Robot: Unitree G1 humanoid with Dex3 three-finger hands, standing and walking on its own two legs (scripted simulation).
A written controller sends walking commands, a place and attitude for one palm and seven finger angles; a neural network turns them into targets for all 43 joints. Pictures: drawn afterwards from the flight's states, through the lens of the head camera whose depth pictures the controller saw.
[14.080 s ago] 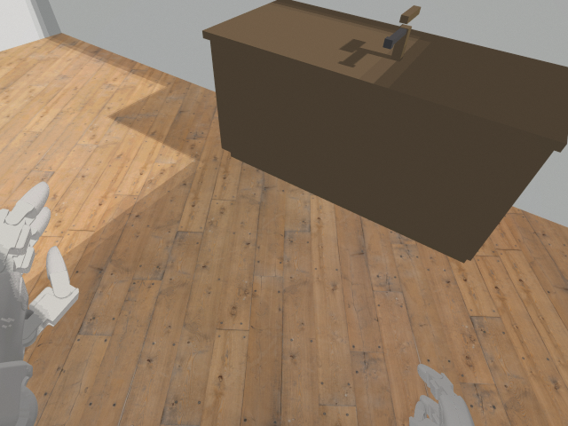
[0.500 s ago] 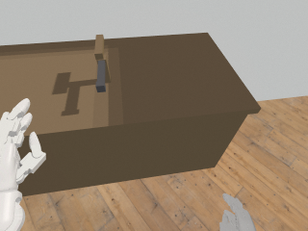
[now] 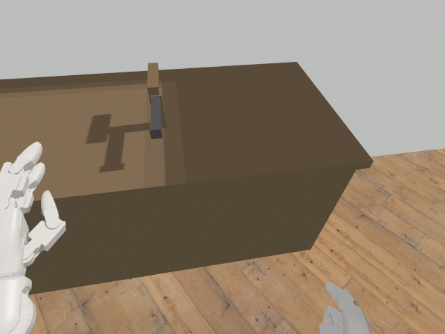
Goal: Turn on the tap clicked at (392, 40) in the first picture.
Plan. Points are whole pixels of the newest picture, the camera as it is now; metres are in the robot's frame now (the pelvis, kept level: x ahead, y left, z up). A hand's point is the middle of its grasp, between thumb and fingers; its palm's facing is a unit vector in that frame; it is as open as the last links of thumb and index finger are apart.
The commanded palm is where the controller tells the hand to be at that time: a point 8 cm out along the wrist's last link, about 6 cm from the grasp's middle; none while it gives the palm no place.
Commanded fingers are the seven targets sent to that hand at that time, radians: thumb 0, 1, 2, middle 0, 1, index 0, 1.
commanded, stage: come to a stop and stand still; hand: left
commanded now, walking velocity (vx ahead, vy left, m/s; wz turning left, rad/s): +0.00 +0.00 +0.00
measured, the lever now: (156, 131) +0.55 +0.23 +0.04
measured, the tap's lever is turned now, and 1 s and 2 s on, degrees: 0 0 0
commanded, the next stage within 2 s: look again from close up in 0.18 s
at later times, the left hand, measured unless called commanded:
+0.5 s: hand (67, 219) +0.22 +0.24 +0.16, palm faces +0.40 -0.84 -0.37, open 7.4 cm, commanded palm +0.17 +0.28 +0.17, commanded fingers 0.00 0.90 0.90 -0.20 -0.30 -0.20 -0.30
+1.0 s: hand (117, 193) +0.27 +0.19 +0.15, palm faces +0.39 -0.86 -0.34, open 7.4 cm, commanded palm +0.21 +0.23 +0.17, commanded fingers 0.00 0.90 0.90 -0.20 -0.30 -0.20 -0.30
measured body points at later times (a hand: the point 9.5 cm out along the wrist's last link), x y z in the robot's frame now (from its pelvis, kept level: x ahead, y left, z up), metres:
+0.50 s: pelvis +0.01 +0.00 +0.00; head +0.01 +0.00 +0.45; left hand +0.19 +0.28 +0.18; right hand +0.17 -0.23 -0.08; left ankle +0.01 +0.09 -0.74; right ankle +0.03 -0.11 -0.74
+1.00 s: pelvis +0.05 -0.04 -0.02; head +0.05 -0.04 +0.43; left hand +0.25 +0.24 +0.17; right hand +0.21 -0.27 -0.10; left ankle +0.01 +0.08 -0.71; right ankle +0.03 -0.11 -0.74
